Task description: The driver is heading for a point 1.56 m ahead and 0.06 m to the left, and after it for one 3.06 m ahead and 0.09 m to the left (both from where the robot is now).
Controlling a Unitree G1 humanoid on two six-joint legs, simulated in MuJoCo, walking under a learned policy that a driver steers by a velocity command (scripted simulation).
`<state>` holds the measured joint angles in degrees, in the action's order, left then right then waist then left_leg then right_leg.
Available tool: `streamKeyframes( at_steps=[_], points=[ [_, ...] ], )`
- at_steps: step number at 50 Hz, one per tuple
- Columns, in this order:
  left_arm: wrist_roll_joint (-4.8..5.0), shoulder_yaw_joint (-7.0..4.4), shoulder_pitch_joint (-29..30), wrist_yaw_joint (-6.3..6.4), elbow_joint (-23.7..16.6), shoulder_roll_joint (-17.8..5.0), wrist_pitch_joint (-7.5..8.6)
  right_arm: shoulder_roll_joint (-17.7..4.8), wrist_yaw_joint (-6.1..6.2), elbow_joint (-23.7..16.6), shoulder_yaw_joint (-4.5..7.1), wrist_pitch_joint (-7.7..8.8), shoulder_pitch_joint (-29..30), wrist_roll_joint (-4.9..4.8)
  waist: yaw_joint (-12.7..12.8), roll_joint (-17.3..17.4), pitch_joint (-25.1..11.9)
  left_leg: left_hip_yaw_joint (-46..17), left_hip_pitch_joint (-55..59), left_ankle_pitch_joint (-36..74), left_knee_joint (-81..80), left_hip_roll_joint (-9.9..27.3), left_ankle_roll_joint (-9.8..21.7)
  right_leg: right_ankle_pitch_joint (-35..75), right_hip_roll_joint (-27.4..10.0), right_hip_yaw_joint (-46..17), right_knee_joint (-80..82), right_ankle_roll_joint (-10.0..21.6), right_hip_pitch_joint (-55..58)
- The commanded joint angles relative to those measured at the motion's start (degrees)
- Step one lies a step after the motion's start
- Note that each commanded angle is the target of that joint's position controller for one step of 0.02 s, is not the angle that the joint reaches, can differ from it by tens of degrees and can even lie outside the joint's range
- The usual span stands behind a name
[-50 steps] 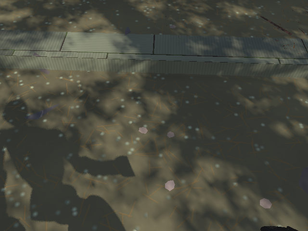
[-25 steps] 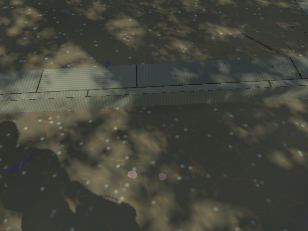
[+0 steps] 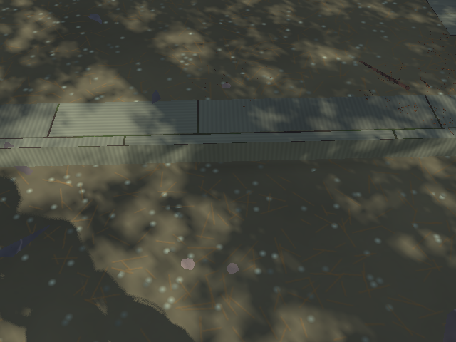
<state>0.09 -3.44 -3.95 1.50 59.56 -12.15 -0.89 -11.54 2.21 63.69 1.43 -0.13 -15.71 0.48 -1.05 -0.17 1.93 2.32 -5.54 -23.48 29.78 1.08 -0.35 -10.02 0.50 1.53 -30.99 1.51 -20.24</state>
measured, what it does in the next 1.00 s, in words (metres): stands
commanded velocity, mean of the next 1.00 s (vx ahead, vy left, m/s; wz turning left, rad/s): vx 0.00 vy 0.00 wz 0.00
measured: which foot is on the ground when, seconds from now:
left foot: down 0.00-1.00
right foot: down 0.00-1.00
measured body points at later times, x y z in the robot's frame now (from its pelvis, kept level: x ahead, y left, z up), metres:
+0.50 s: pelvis +0.00 +0.01 +0.00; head +0.01 +0.01 +0.45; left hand +0.07 +0.25 -0.15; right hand -0.04 -0.23 -0.15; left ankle -0.08 +0.12 -0.73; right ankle +0.07 -0.11 -0.73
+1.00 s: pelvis +0.00 +0.01 +0.00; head +0.02 +0.01 +0.45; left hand +0.08 +0.26 -0.15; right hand -0.04 -0.22 -0.15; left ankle -0.08 +0.12 -0.73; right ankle +0.07 -0.11 -0.73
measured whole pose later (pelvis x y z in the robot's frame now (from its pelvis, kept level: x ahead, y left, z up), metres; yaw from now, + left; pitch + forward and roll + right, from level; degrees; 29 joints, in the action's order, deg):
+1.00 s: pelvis +0.00 +0.01 +0.00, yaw +0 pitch -1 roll +0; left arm 0.4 -2.5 -6.6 2.2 64.0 -11.3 -1.1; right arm -8.8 2.3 62.6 1.0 1.4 -22.3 0.3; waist -0.2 -0.1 1.9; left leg 2.9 -4.7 -23.0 28.3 0.4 0.5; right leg -9.6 0.0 0.6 -30.0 0.6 -19.8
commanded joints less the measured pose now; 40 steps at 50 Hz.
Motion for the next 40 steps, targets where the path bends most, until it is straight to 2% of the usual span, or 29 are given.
streamKeyframes(
  at_steps=[1,17,40],
  points=[
    [-0.03,-0.94,1.49,0.27,-1.91,-5.93,0.31,-5.39,0.24,-0.66,0.69,0.60,-3.91,0.06,0.43,0.22,-0.60,-1.86,-12.54,3.96,-7.85,2.26,1.54,7.68,-3.65,-4.34,3.70,2.89,11.68],
    [0.05,-0.40,-0.40,0.57,0.80,-5.41,0.29,-3.39,0.32,-0.42,0.32,1.31,-8.38,0.00,0.67,0.58,0.55,-1.70,-12.78,3.35,-8.92,1.96,1.71,5.50,-3.22,-4.38,4.52,2.38,11.07],
    [0.28,0.04,-2.21,0.81,2.40,-4.94,0.19,-2.30,0.23,-1.07,0.27,1.60,-11.98,-0.13,0.86,0.76,0.44,-1.57,-11.99,7.99,-8.78,1.75,1.72,9.43,-3.06,-4.17,3.42,2.46,11.58]
  ],
)
Velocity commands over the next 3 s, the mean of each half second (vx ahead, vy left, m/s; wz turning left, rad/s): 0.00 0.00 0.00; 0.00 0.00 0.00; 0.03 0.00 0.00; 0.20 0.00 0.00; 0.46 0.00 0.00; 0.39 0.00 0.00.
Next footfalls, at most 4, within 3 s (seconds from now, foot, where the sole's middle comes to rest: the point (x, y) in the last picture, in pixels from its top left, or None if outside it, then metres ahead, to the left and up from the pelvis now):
2.38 left None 0.48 0.14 -0.77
2.92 right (255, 252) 0.79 -0.07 -0.77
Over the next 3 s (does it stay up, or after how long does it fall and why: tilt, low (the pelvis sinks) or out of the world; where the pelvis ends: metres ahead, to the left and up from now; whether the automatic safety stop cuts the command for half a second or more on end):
stays up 0.62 0.02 -0.01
